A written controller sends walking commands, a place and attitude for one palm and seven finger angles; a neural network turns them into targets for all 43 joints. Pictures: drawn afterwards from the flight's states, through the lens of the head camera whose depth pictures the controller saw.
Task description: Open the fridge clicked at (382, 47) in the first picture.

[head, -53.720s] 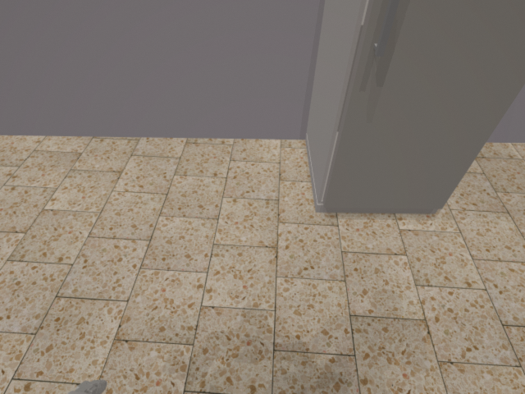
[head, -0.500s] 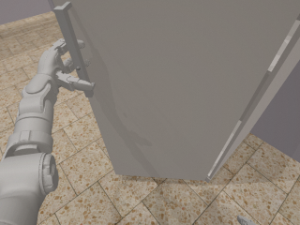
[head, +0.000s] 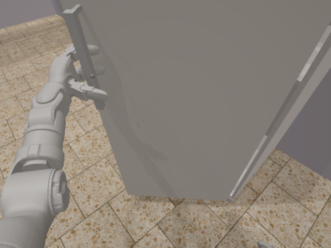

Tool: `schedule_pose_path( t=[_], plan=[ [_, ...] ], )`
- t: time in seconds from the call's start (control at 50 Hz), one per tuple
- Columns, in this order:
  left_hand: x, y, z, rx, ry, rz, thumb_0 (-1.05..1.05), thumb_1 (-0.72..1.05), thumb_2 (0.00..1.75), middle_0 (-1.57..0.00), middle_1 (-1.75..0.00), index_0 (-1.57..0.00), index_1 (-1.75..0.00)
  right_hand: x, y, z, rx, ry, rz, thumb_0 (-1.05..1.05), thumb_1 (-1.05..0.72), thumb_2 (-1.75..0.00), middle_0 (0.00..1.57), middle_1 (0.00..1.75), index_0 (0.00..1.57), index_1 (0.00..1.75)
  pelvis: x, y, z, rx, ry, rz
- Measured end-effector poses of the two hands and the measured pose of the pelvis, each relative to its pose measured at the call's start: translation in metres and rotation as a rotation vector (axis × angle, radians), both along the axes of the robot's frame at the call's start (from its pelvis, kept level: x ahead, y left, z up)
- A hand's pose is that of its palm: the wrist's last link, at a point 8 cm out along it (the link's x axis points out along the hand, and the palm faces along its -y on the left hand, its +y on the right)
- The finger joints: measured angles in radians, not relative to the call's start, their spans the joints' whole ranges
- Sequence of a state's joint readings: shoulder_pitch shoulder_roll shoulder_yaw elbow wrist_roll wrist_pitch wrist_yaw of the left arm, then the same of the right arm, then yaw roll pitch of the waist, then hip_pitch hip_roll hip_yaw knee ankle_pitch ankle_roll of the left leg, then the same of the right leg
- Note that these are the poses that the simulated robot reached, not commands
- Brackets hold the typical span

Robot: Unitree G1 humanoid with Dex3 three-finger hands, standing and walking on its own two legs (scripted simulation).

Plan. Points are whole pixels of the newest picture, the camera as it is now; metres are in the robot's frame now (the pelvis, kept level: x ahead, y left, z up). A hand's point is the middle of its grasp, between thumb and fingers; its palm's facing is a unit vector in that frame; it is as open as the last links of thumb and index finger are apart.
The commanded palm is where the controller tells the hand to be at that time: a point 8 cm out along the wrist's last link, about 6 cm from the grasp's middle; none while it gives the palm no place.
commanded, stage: grip the handle and tug to test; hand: left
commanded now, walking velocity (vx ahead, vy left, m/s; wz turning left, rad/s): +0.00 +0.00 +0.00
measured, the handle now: (90, 64) +0.50 +0.20 +0.20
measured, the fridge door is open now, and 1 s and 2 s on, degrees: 42 42 51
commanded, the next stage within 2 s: pull the door a little, standing still in 1.50 s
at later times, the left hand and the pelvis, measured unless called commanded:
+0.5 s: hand (91, 76) +0.44 +0.18 +0.21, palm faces -0.02 -1.00 +0.01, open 9.9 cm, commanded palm +0.42 +0.23 +0.21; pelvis +0.00 +0.00 +0.00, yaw +0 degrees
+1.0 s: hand (92, 77) +0.44 +0.18 +0.21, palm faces -0.02 -1.00 +0.00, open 5.6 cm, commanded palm +0.41 +0.23 +0.21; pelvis +0.00 +0.00 +0.00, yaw +0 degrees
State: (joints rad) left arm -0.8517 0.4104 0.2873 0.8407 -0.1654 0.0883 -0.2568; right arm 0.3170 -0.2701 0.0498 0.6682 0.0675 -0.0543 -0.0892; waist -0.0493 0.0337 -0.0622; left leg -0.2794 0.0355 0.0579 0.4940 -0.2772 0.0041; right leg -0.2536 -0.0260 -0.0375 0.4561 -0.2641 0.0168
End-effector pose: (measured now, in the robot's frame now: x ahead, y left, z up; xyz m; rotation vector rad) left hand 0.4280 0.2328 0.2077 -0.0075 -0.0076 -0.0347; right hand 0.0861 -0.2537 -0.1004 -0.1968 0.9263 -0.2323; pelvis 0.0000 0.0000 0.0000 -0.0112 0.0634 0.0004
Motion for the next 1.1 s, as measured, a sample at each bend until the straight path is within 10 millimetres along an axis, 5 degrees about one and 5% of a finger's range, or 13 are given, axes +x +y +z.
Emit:
schedule_pose_path(
  t=[0.28,0.78,1.1],
  plan=[
    [-0.006,0.002,0.003,0.006,0.002,0.003,-0.01,-0.36,0.36,-0.32,-1.22,-0.29,-1.22,0.004,-0.005,0.003,-0.016,-0.013,0.003,0.01,-0.90,-0.90,0.20,0.30,0.20,0.30,-0.003,-0.001,0.001,-0.001,-0.009,0.006],
    [-0.002,0.001,0.001,0.011,-0.006,0.009,0.01,0.71,0.82,-0.39,-1.35,-0.38,-1.35,-0.001,-0.010,0.001,-0.011,-0.001,-0.016,0.01,-0.90,-0.90,0.20,0.30,0.20,0.30,0.001,-0.004,0.001,0.001,-0.005,-0.004],
    [-0.007,-0.002,0.001,0.007,-0.004,0.014,0.01,0.73,0.83,-0.37,-1.38,-0.37,-1.37,0.026,-0.004,0.007,0.000,-0.058,0.010,0.01,-0.90,-0.90,0.20,0.30,0.20,0.30,0.005,-0.004,0.002,0.001,-0.012,-0.003]
  ],
)
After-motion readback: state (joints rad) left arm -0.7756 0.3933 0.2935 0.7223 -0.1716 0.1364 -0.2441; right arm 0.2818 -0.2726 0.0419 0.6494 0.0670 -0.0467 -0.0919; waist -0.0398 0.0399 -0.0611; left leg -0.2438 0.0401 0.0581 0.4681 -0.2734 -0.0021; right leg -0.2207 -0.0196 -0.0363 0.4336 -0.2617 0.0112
